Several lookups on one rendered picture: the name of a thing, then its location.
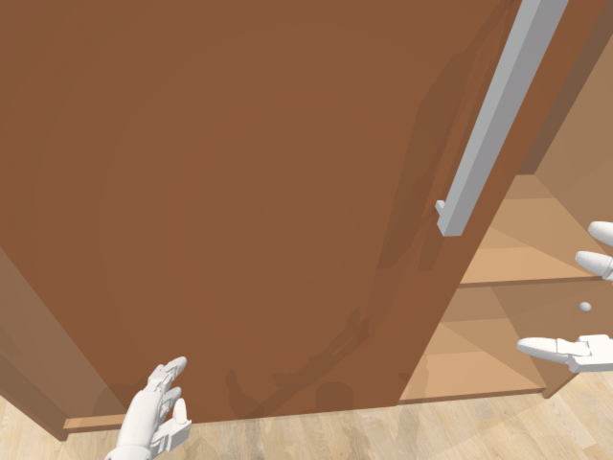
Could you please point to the wardrobe door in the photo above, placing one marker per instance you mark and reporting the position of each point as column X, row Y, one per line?
column 35, row 346
column 251, row 184

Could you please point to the handle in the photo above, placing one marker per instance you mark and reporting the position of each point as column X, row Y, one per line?
column 530, row 35

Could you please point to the right robot hand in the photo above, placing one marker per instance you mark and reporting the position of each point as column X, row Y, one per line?
column 590, row 353

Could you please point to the left robot hand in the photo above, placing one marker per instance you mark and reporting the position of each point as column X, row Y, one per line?
column 148, row 411

